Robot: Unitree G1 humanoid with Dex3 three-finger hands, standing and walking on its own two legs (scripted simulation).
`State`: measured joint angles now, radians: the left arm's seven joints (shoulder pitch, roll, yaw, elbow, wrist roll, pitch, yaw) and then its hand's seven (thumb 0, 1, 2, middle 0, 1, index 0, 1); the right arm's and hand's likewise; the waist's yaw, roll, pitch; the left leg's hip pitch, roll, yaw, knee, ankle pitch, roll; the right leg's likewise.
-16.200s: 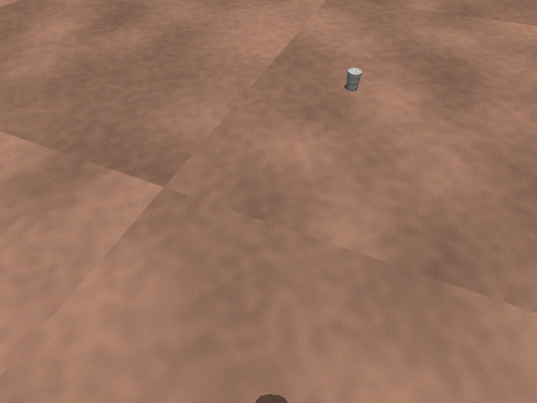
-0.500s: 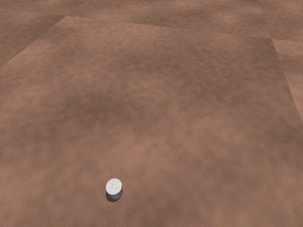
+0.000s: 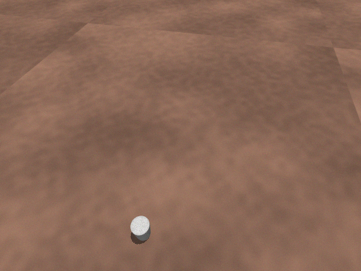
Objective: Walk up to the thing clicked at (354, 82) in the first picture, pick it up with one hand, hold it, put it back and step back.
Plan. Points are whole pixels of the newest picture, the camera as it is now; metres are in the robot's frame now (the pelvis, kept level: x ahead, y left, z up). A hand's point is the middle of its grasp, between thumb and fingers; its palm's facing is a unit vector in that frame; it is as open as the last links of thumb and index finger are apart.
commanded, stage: walk up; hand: left
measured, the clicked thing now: (141, 229) +0.45 +0.23 -0.72
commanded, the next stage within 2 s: stand in 0.40 s
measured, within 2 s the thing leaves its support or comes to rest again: neither
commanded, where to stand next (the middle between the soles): +0.06 -0.01 m, yaw -1 degrees
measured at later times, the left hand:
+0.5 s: hand out of the picture +0.08 +0.26 -0.15, palm faces -0.01 -0.94 -0.35, open 7.3 cm
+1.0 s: hand out of the picture +0.06 +0.24 -0.15, palm faces -0.03 -0.94 -0.34, open 7.3 cm
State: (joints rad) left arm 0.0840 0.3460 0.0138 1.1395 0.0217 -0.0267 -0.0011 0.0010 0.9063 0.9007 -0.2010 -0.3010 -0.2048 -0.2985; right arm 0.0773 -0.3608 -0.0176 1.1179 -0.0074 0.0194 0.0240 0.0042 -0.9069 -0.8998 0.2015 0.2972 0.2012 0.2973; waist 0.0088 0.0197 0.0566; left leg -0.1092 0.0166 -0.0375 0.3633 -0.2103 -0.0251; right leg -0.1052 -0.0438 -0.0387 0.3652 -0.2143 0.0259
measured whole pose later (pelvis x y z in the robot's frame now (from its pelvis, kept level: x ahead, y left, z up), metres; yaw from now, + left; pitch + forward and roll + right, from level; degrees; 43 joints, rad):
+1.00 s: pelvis -0.01 -0.01 +0.00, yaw -1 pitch -3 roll +0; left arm 0.11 0.35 0.00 1.13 0.01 -0.01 -0.02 0.00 0.91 0.90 -0.20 -0.30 -0.20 -0.30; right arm 0.10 -0.36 0.00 1.13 -0.01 0.00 0.01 0.00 -0.91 -0.90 0.20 0.30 0.20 0.30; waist 0.01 0.01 0.06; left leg -0.10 0.03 -0.03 0.32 -0.17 -0.04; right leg -0.11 -0.03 -0.03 0.33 -0.17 0.01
